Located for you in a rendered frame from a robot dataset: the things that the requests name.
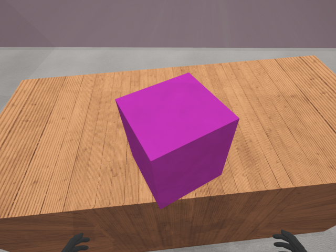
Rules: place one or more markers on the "right robot hand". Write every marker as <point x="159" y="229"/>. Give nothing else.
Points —
<point x="293" y="244"/>

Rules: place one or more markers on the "pedestal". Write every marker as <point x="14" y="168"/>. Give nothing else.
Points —
<point x="66" y="166"/>

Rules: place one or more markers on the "left robot hand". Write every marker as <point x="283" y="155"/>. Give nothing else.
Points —
<point x="70" y="247"/>

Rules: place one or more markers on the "carton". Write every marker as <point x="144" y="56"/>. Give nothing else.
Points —
<point x="179" y="134"/>

